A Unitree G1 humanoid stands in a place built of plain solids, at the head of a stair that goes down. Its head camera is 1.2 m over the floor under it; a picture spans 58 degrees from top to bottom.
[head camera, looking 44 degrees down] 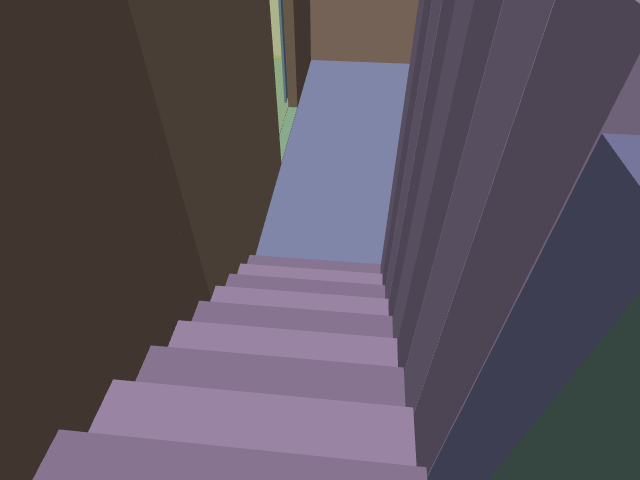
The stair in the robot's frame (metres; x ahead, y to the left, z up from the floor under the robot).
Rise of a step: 0.17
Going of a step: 0.26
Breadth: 1.14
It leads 6 degrees to the right of straight ahead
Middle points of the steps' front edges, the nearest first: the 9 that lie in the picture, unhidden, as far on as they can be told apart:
0.51 0.25 -0.17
0.77 0.23 -0.34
1.03 0.20 -0.51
1.29 0.18 -0.68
1.55 0.15 -0.85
1.80 0.13 -1.02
2.06 0.10 -1.19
2.32 0.07 -1.35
2.58 0.05 -1.52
